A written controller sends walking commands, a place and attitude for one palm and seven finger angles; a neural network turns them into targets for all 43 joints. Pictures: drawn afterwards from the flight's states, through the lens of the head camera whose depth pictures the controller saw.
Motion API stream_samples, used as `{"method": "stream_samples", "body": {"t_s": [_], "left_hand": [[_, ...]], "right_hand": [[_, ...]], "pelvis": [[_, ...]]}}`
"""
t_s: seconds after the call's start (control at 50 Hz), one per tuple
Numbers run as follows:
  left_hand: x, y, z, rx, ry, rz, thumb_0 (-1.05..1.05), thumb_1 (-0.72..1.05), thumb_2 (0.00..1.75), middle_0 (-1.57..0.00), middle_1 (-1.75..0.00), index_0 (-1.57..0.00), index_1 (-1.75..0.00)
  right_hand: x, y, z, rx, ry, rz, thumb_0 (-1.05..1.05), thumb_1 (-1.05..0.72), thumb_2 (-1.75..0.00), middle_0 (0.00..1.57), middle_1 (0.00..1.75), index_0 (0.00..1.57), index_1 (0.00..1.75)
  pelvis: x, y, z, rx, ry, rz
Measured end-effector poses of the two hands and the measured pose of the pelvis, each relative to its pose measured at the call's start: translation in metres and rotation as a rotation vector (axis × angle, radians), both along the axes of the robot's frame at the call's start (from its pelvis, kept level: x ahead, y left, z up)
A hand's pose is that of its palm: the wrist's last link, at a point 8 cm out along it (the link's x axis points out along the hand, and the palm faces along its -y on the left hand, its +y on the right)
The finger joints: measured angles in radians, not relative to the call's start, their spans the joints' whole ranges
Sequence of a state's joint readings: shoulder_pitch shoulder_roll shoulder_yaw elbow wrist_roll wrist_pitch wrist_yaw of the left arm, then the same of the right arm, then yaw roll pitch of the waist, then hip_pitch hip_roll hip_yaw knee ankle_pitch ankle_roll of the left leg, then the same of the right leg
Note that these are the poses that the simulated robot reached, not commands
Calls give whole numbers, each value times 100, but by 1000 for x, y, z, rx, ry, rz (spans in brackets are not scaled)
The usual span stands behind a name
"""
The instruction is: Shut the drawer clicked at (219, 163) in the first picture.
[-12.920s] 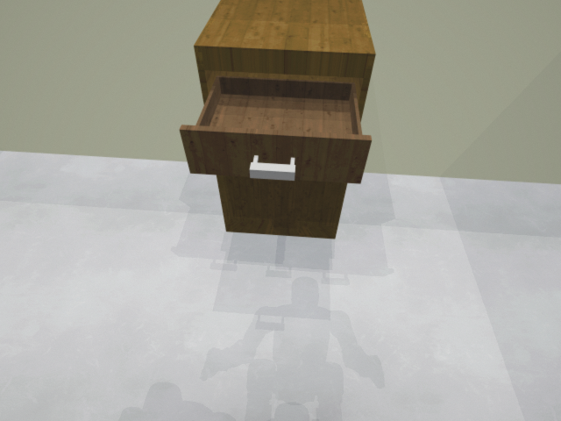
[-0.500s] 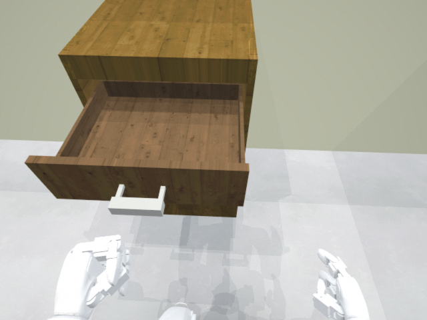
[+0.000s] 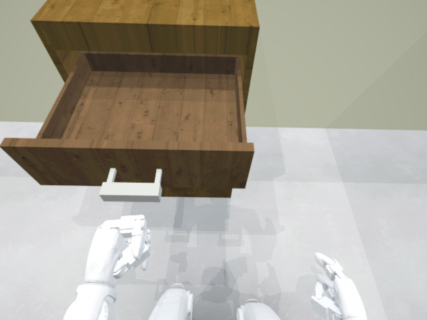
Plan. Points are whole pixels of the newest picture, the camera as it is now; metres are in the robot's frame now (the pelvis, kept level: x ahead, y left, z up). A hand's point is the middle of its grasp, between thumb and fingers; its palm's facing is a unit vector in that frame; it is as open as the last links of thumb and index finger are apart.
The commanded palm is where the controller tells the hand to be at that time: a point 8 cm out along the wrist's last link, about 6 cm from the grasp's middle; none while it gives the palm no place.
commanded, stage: bring the fist close to the handle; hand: left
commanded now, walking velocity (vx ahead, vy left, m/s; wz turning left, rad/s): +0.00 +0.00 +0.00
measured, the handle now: (133, 182) +0.37 +0.17 +0.02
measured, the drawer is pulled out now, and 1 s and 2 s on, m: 0.29 0.29 0.17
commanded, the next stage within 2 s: push the drawer shut in 0.62 s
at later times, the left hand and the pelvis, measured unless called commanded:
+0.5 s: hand (144, 231) +0.27 +0.13 +0.03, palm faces -0.01 -1.00 -0.02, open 3.3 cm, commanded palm +0.25 +0.18 +0.03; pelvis +0.00 +0.01 -0.01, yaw -1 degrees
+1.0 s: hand (153, 224) +0.29 +0.12 +0.02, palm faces -0.06 -1.00 -0.03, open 3.3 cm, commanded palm +0.28 +0.18 +0.03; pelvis +0.00 +0.00 -0.01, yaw +0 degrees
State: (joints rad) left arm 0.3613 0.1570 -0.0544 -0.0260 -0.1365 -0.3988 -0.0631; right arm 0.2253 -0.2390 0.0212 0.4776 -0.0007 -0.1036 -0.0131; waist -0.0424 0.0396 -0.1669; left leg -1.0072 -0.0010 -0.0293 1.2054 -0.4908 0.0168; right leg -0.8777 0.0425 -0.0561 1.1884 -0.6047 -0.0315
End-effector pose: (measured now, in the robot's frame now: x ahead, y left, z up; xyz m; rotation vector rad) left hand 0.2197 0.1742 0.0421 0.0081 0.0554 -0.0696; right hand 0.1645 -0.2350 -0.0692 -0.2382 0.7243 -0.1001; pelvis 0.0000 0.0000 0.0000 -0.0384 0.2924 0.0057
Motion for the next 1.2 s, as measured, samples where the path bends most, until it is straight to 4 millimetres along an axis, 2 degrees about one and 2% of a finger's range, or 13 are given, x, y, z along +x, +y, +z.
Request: {"method": "stream_samples", "body": {"t_s": [0.16, 0.32, 0.48, 0.62, 0.8, 0.94, 1.2], "left_hand": [[17, 11, -4, 9, -58, 70, 2, 90, 90, -140, -159, -140, -160], [27, 5, -27, 5, 5, 16, 2, 90, 90, -140, -160, -140, -160], [28, 11, -5, 7, -67, 64, 2, 90, 90, -140, -159, -140, -160], [26, 1, -26, 3, 28, 22, 1, 90, 90, -140, -160, -140, -160], [29, 15, -8, 21, -80, 83, 2, 90, 90, -140, -159, -140, -160], [47, 3, -25, 20, -5, 8, 1, 90, 90, -140, -160, -140, -160], [59, 9, -24, 36, -46, 46, 6, 78, 90, -140, -159, -140, -160]], "right_hand": [[-2, 11, -12, 11, 34, 16, 1, -90, -90, 20, 30, 20, 30], [-6, 14, -21, 5, 77, 13, 1, -90, -90, 20, 30, 20, 30], [-8, 15, -18, 12, 92, 5, 1, -90, -90, 20, 30, 20, 30], [-7, 13, -16, 6, 97, 0, 1, -90, -90, 20, 30, 20, 30], [-2, 9, -17, -3, 96, 12, 1, -90, -90, 20, 30, 20, 30], [-3, 6, -23, -4, 112, 1, 1, -90, -90, 20, 30, 20, 30], [-23, -4, -32, -18, 172, -16, 1, -90, -90, 20, 30, 20, 30]], "pelvis": [[-3, 5, -8, -5, 22, -4], [-6, 8, -14, -12, 39, -5], [-3, 10, -9, -13, 32, -6], [-3, 9, -9, -10, 33, -7], [-2, 5, -10, -13, 35, -1], [-4, 4, -12, -12, 40, 0], [-8, 0, -12, -10, 38, 0]]}}
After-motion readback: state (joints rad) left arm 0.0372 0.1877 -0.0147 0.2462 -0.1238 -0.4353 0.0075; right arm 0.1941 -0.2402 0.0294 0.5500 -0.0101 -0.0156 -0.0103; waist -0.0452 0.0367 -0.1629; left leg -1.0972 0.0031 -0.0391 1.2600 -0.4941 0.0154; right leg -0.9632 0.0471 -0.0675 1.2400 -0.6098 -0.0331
